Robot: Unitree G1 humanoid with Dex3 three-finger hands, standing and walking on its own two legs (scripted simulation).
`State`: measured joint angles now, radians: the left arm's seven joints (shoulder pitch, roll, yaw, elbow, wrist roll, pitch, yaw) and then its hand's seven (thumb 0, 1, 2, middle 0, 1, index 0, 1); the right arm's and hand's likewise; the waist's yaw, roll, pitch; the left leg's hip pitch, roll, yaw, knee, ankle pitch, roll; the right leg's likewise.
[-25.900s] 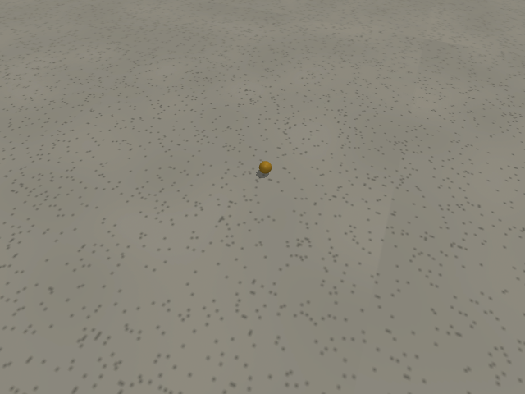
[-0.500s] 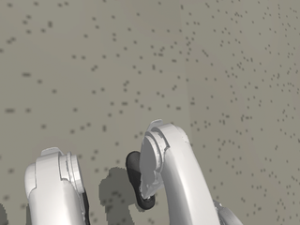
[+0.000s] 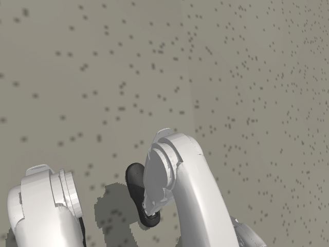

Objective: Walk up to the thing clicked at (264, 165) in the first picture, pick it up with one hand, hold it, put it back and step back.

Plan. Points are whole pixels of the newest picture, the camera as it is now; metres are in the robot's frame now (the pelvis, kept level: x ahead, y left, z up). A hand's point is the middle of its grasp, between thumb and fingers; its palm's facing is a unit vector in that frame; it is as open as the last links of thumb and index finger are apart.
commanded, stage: rest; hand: left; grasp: from above
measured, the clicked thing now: out of the picture +0.46 +0.33 -0.25
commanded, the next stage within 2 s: open in 1.06 s
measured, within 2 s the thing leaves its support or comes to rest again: rests again in 1.12 s
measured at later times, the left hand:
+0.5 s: hand out of the picture +0.45 +0.32 -0.25, palm faces -0.47 -0.13 -0.87, open 8.5 cm
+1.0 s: hand out of the picture +0.45 +0.33 -0.26, palm faces -0.47 -0.13 -0.87, open 8.5 cm
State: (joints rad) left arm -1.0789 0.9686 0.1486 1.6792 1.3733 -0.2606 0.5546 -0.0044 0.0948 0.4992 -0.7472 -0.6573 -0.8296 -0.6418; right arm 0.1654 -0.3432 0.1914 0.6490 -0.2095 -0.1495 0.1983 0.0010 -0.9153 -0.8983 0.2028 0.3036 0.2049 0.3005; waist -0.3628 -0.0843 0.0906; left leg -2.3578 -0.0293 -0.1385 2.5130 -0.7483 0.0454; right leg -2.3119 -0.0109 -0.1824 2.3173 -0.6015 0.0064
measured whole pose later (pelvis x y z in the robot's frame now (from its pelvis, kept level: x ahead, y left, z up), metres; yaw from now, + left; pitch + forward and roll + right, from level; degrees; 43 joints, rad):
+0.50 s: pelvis +0.00 +0.00 +0.00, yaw -1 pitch +31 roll -14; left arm -1.08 1.04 0.17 1.73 1.38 -0.29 0.58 0.00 0.11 0.52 -0.71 -0.69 -0.80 -0.67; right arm 0.15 -0.36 0.25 0.63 -0.23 -0.17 0.22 0.00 -0.92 -0.90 0.20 0.30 0.20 0.30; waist -0.39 -0.11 0.15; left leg -2.35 -0.02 -0.17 2.53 -0.74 0.04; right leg -2.30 0.00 -0.21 2.32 -0.58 0.01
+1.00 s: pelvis -0.01 +0.00 +0.00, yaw -2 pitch +30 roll -15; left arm -1.09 1.08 0.15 1.74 1.37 -0.27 0.59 0.00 0.12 0.49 -0.71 -0.69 -0.80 -0.66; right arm 0.13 -0.37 0.29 0.60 -0.23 -0.21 0.24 0.00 -0.92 -0.90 0.20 0.30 0.20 0.30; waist -0.40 -0.13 0.17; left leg -2.34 -0.02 -0.19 2.54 -0.75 0.05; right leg -2.28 0.01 -0.22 2.31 -0.58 0.02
